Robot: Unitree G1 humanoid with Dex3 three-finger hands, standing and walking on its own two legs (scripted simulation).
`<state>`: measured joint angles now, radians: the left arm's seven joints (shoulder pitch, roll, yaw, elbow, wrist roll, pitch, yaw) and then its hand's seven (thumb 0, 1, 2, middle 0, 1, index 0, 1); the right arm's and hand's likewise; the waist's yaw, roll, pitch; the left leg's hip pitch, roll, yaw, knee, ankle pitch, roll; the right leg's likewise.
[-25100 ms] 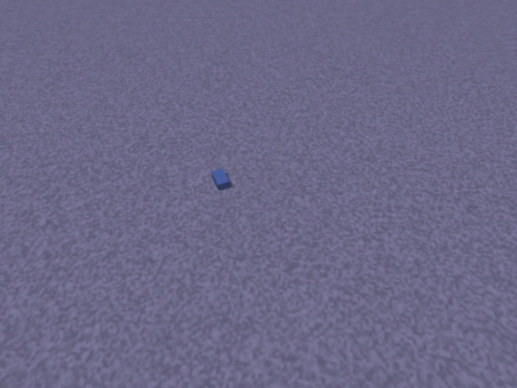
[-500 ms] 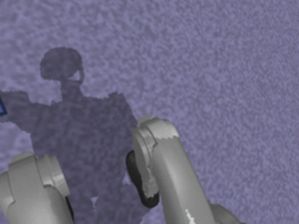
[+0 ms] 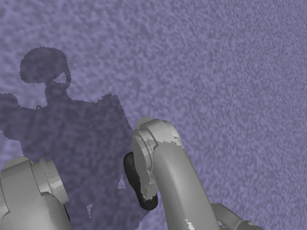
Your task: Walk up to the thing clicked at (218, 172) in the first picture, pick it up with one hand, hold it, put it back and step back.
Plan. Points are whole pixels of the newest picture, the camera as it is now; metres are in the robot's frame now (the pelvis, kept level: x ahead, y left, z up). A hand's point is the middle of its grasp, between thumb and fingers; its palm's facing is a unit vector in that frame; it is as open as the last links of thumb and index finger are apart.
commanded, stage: close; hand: left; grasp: from above
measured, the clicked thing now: out of the picture +0.44 +0.30 -0.28
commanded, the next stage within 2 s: settle in 1.36 s
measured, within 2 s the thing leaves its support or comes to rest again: leaves its support in 1.74 s
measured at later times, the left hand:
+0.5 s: hand out of the picture +0.43 +0.30 -0.25, palm faces -0.44 -0.16 -0.88, open 10.4 cm
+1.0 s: hand out of the picture +0.43 +0.30 -0.25, palm faces -0.43 -0.16 -0.89, open 9.3 cm
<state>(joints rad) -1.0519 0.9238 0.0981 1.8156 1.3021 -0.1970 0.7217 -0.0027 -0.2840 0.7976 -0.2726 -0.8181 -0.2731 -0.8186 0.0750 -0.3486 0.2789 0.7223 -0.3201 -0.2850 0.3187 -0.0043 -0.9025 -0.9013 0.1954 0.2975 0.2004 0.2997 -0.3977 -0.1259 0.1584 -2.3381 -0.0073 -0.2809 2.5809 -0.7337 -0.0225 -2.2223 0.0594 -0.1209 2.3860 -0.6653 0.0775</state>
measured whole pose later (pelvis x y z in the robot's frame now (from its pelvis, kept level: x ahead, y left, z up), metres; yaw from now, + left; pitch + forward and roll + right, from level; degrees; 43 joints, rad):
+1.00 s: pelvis -0.01 +0.00 +0.01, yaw +0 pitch +26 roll -15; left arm -1.05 0.96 0.10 1.80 1.26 -0.19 0.69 0.00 0.21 0.27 -0.72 -0.43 -0.73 -0.40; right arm 0.08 -0.37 0.30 0.68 -0.29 -0.30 0.31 0.00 -0.90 -0.90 0.19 0.30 0.20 0.30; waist -0.41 -0.14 0.19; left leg -2.32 0.00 -0.29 2.56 -0.72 -0.02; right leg -2.21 0.06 -0.13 2.35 -0.64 0.08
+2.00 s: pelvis +0.00 +0.00 +0.02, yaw +1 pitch +31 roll -14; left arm -0.95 0.81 0.07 1.53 1.22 -0.13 0.54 0.00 0.13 0.33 -0.82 -0.35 -0.81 -0.36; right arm 0.16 -0.33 0.18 0.72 -0.22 -0.21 0.30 0.00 -0.91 -0.90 0.20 0.30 0.20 0.30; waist -0.32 -0.05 0.02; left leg -2.35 0.00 -0.24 2.50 -0.72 -0.02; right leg -2.24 0.04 -0.10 2.34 -0.66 0.05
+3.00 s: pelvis -0.01 -0.01 +0.10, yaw +9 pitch +34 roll -6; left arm -0.74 0.61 -0.01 1.03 1.09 -0.11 0.15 0.00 0.15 0.32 -0.79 -0.37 -0.79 -0.38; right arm 0.19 -0.29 0.00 0.68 -0.05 0.02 0.09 0.00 -0.91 -0.90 0.20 0.30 0.20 0.30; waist -0.15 0.05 -0.16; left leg -2.13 0.00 -0.12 2.19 -0.66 -0.02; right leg -2.07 -0.01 -0.02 2.12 -0.64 0.05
